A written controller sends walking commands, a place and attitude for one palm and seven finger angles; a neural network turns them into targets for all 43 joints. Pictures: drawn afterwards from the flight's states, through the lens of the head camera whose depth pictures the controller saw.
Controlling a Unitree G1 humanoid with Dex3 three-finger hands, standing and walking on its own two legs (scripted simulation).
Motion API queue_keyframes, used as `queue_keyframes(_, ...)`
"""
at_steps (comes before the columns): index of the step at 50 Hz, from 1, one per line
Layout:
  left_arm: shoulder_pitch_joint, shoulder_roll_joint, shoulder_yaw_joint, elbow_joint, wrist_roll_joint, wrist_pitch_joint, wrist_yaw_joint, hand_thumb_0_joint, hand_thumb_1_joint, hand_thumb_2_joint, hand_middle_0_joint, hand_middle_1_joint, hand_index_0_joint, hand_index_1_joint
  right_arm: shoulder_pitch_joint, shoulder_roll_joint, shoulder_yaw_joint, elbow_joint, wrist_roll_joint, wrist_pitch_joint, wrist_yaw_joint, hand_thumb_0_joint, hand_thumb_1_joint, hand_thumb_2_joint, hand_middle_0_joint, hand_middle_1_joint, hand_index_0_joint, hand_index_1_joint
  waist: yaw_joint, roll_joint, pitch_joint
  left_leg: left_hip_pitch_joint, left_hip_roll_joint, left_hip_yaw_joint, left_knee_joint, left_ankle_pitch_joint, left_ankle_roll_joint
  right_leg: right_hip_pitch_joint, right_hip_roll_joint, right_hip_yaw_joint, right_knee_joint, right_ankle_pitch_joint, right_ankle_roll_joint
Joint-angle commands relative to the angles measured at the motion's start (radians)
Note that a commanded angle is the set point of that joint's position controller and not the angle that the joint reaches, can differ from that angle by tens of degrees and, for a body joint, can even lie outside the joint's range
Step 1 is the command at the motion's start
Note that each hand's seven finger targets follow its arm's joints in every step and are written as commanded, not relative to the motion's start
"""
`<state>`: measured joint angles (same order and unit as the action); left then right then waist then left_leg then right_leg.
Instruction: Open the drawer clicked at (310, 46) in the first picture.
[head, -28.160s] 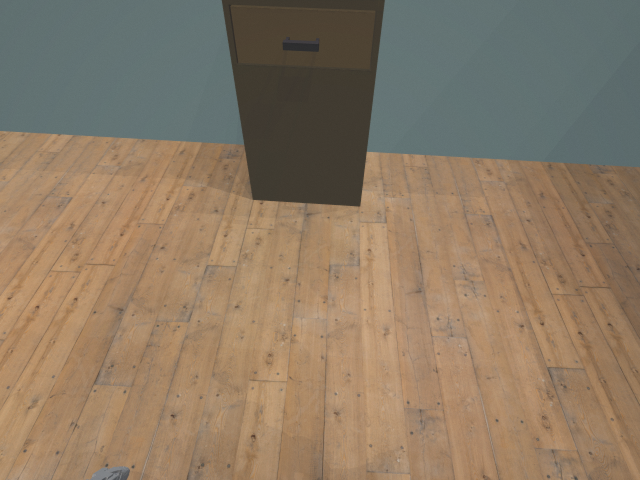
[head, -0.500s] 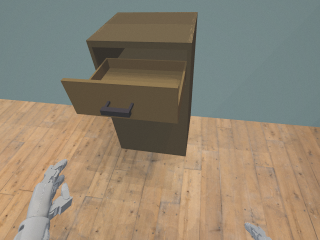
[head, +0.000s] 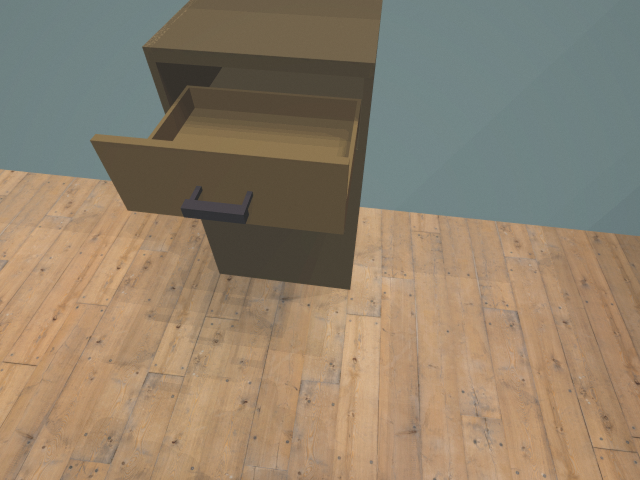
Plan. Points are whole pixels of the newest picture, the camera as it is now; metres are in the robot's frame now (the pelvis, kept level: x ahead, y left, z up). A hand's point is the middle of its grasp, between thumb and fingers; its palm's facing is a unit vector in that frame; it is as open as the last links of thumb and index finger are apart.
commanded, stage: let the arm hang, fingers relaxed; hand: left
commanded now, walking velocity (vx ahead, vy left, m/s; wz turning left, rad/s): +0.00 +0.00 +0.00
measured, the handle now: (219, 202) +0.57 +0.22 -0.03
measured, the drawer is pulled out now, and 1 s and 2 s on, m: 0.30 0.30 0.30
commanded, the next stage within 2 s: look to check the result in 0.48 s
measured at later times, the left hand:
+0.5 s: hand out of the picture +0.00 +0.17 -0.18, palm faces +0.04 -0.98 -0.18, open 7.3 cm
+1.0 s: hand out of the picture +0.02 +0.18 -0.18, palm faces +0.02 -0.98 -0.18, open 7.3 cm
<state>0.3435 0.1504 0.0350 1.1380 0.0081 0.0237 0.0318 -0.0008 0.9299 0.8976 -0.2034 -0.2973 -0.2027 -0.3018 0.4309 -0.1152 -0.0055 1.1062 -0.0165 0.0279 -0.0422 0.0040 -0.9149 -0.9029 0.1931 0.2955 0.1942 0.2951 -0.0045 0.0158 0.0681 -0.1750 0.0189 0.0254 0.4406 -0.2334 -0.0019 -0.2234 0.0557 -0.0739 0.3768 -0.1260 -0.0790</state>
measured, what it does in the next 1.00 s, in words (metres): stands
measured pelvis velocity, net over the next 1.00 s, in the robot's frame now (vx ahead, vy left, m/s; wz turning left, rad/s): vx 0.03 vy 0.02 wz -0.03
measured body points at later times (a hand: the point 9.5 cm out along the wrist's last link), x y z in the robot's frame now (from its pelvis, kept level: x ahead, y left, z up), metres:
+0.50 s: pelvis +0.01 +0.02 +0.00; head +0.02 +0.01 +0.45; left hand +0.00 +0.22 -0.16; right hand -0.02 -0.18 -0.17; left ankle +0.00 +0.12 -0.74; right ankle +0.05 -0.07 -0.74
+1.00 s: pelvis +0.03 +0.02 +0.00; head +0.05 +0.01 +0.45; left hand +0.02 +0.23 -0.16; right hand -0.01 -0.18 -0.17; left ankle +0.00 +0.12 -0.74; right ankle +0.05 -0.07 -0.74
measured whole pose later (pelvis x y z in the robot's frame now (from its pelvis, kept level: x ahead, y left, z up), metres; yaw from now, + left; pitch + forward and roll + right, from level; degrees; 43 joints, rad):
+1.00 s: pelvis +0.03 +0.02 +0.00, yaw -2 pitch -2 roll +0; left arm 0.28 0.11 0.02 1.14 0.01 0.00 0.04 0.00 0.92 0.90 -0.20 -0.30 -0.20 -0.30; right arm 0.34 -0.09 0.00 1.13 -0.01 0.00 -0.05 0.00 -0.91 -0.90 0.19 0.30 0.19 0.30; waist -0.01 0.02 0.07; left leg -0.10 0.00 0.06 0.41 -0.27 0.02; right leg -0.19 0.05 -0.04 0.40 -0.18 -0.05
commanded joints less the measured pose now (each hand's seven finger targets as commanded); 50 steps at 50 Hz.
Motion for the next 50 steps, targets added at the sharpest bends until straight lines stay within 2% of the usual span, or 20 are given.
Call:
queue_keyframes(1,0.032,0.077,0.004,-0.024,-0.001,-0.024,0.003,0.0,0.9,0.9,-0.2,-0.3,-0.2,-0.3,0.083,-0.052,-0.006,-0.01,0.0,-0.019,-0.007,0.0,-0.9,-0.9,0.2,0.3,0.2,0.3,0.003,-0.017,0.046,-0.106,0.066,-0.065,-0.119,-0.086,0.05,0.014,-0.13,0.163,-0.11,-0.195,0.009)
queue_keyframes(6,0.039,0.058,0.004,-0.021,0.001,-0.026,0.006,0.0,0.9,0.9,-0.2,-0.3,-0.2,-0.3,0.076,-0.038,-0.008,-0.004,0.0,-0.025,-0.008,0.0,-0.9,-0.9,0.2,0.3,0.2,0.3,0.004,-0.011,0.043,-0.1,0.066,-0.064,-0.12,-0.078,0.053,0.012,-0.126,0.156,-0.087,-0.155,0.012)
queue_keyframes(9,0.035,0.049,0.005,-0.022,0.003,-0.025,0.008,0.0,0.9,0.9,-0.2,-0.3,-0.2,-0.3,0.069,-0.028,-0.008,-0.002,-0.001,-0.024,-0.008,0.0,-0.9,-0.9,0.2,0.3,0.2,0.3,0.003,0.007,0.07,-0.108,0.066,-0.066,-0.124,-0.093,0.054,-0.011,-0.123,0.156,-0.08,-0.154,0.014)
queue_keyframes(10,0.033,0.046,0.005,-0.024,0.003,-0.026,0.008,0.0,0.9,0.9,-0.2,-0.3,-0.2,-0.3,0.068,-0.026,-0.009,-0.003,-0.001,-0.024,-0.008,0.0,-0.9,-0.9,0.2,0.3,0.2,0.3,0.002,-0.005,0.073,-0.108,0.065,-0.065,-0.119,-0.088,0.052,-0.011,-0.12,0.158,-0.079,-0.148,0.014)
queue_keyframes(13,0.032,0.041,0.005,-0.023,0.004,-0.026,0.01,0.0,0.9,0.9,-0.2,-0.3,-0.2,-0.3,0.059,-0.021,-0.01,-0.003,-0.001,-0.025,-0.009,0.0,-0.9,-0.9,0.2,0.3,0.2,0.3,0.0,0.019,0.076,-0.103,0.071,-0.068,-0.126,-0.094,0.055,-0.02,-0.118,0.154,-0.072,-0.137,0.015)
queue_keyframes(17,0.039,0.039,0.003,-0.027,0.005,-0.031,0.01,0.0,0.9,0.9,-0.2,-0.3,-0.2,-0.3,0.047,-0.023,-0.013,-0.007,0.001,-0.028,-0.008,0.0,-0.9,-0.9,0.2,0.3,0.2,0.3,0.0,-0.008,0.059,-0.065,0.067,-0.057,-0.112,-0.058,0.052,-0.024,-0.121,0.16,-0.073,-0.114,0.015)
queue_keyframes(20,0.028,0.039,0.004,-0.029,0.003,-0.032,0.009,0.0,0.9,0.9,-0.2,-0.3,-0.2,-0.3,0.043,-0.023,-0.011,-0.003,0.002,-0.033,-0.009,0.0,-0.9,-0.9,0.2,0.3,0.2,0.3,-0.003,0.012,0.042,-0.056,0.073,-0.059,-0.118,-0.024,0.052,0.005,-0.124,0.152,-0.057,-0.055,0.015)
queue_keyframes(24,0.028,0.039,0.001,-0.025,0.003,-0.032,0.009,0.0,0.9,0.9,-0.2,-0.3,-0.2,-0.3,0.033,-0.028,-0.011,-0.002,0.003,-0.033,-0.01,0.0,-0.9,-0.9,0.2,0.3,0.2,0.3,-0.002,-0.009,0.053,-0.046,0.075,-0.06,-0.123,-0.019,0.051,0.005,-0.123,0.152,-0.058,-0.051,0.016)
queue_keyframes(27,0.033,0.044,0.001,-0.022,0.003,-0.032,0.01,0.0,0.9,0.9,-0.2,-0.3,-0.2,-0.3,0.024,-0.032,-0.011,0.0,0.004,-0.031,-0.009,0.0,-0.9,-0.9,0.2,0.3,0.2,0.3,0.0,0.001,0.057,-0.034,0.072,-0.056,-0.123,-0.03,0.049,-0.007,-0.125,0.155,-0.068,-0.076,0.015)
queue_keyframes(32,0.03,0.042,-0.001,-0.018,0.002,-0.033,0.011,0.0,0.9,0.9,-0.2,-0.3,-0.2,-0.3,0.019,-0.036,-0.01,0.005,0.004,-0.031,-0.01,0.0,-0.9,-0.9,0.2,0.3,0.2,0.3,-0.002,0.009,0.052,-0.015,0.074,-0.055,-0.122,-0.003,0.047,-0.003,-0.124,0.157,-0.063,-0.049,0.013)
queue_keyframes(36,0.024,0.046,0.0,-0.016,0.0,-0.034,0.01,0.0,0.9,0.9,-0.2,-0.3,-0.2,-0.3,0.023,-0.039,-0.007,0.01,0.005,-0.034,-0.011,0.0,-0.9,-0.9,0.2,0.3,0.2,0.3,-0.003,0.01,0.021,-0.008,0.074,-0.052,-0.122,0.026,0.046,0.037,-0.131,0.156,-0.058,-0.008,0.013)
queue_keyframes(37,0.025,0.048,-0.001,-0.015,0.0,-0.035,0.011,0.0,0.9,0.9,-0.2,-0.3,-0.2,-0.3,0.02,-0.04,-0.007,0.007,0.006,-0.034,-0.011,0.0,-0.9,-0.9,0.2,0.3,0.2,0.3,-0.002,-0.011,0.028,-0.003,0.077,-0.052,-0.118,0.03,0.046,0.03,-0.126,0.153,-0.058,-0.005,0.014)
queue_keyframes(40,0.021,0.045,-0.001,-0.013,-0.001,-0.034,0.01,0.0,0.9,0.9,-0.2,-0.3,-0.2,-0.3,0.021,-0.039,-0.005,0.014,0.005,-0.034,-0.012,0.0,-0.9,-0.9,0.2,0.3,0.2,0.3,-0.002,0.01,0.032,-0.007,0.075,-0.052,-0.121,0.038,0.045,0.04,-0.131,0.151,-0.056,0.007,0.013)
queue_keyframes(46,0.017,0.047,-0.002,-0.011,-0.001,-0.033,0.011,0.0,0.9,0.9,-0.2,-0.3,-0.2,-0.3,0.018,-0.038,-0.006,0.019,0.005,-0.03,-0.011,0.0,-0.9,-0.9,0.2,0.3,0.2,0.3,-0.003,0.004,0.049,-0.008,0.073,-0.049,-0.122,0.029,0.043,0.034,-0.131,0.154,-0.063,-0.001,0.014)
queue_keyframes(50,0.017,0.047,-0.003,-0.012,-0.002,-0.035,0.012,0.0,0.9,0.9,-0.2,-0.3,-0.2,-0.3,0.015,-0.041,-0.007,0.021,0.005,-0.032,-0.012,0.0,-0.9,-0.9,0.2,0.3,0.2,0.3,-0.004,-0.006,0.031,0.009,0.073,-0.049,-0.118,0.049,0.043,0.044,-0.131,0.155,-0.061,0.023,0.014)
